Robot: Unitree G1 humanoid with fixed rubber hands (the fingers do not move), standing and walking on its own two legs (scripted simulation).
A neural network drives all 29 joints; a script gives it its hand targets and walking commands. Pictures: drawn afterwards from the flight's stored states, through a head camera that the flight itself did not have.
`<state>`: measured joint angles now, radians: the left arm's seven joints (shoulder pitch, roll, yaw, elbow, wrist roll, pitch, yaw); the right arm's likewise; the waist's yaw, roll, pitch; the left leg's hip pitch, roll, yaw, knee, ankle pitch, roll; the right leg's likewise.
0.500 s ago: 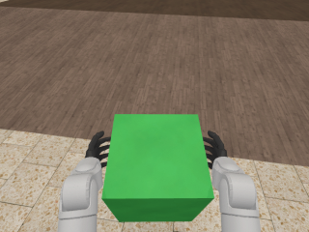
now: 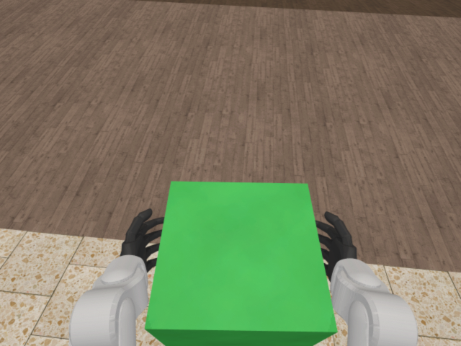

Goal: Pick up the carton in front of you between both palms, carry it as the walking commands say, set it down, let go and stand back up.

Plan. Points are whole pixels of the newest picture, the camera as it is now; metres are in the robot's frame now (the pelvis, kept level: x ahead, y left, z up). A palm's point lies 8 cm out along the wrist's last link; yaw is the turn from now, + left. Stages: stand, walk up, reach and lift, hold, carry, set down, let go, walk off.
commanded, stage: carry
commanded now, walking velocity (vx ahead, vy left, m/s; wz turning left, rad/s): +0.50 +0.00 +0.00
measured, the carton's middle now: (236, 275) +0.24 -0.01 +0.03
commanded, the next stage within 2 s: none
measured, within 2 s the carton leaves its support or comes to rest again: neither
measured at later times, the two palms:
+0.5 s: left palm (159, 153) +0.47 +0.14 +0.10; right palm (301, 149) +0.49 -0.16 +0.10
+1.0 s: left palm (168, 142) +0.60 +0.14 +0.03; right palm (285, 142) +0.59 -0.16 +0.03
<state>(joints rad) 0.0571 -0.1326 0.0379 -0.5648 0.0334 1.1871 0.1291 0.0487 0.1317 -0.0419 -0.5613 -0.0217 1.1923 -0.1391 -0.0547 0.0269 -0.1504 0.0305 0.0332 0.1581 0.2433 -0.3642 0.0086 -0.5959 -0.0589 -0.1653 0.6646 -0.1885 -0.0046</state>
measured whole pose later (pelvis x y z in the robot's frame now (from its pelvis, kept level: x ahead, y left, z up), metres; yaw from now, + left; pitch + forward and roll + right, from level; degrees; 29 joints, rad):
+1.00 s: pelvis +0.32 -0.01 +0.00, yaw +0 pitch +5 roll +1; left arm -0.12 -0.13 0.11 -0.03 0.18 0.85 0.03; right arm -0.12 0.13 -0.11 -0.03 -0.18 0.85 -0.04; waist 0.00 -0.01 -0.08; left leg -0.33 0.06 0.21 0.57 -0.28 0.02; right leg -0.16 -0.06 -0.18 0.54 -0.40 0.01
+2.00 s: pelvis +0.25 -0.01 +0.00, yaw -1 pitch +1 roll +0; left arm -0.18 -0.14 0.15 0.12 0.22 0.74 0.02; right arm -0.18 0.14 -0.15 0.13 -0.22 0.74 -0.02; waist 0.00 0.00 -0.08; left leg -0.35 0.08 0.20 0.52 -0.19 0.03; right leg -0.19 -0.05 -0.20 0.53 -0.36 -0.02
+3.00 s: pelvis +0.23 -0.02 +0.00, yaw -8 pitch -5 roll +0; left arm -0.14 -0.13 0.16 0.09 0.23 0.72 0.03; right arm -0.19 0.14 -0.13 0.17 -0.24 0.69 -0.01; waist 0.02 -0.01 0.05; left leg -0.19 0.03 -0.06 0.40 -0.13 -0.01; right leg -0.08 0.02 -0.08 0.43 -0.27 -0.05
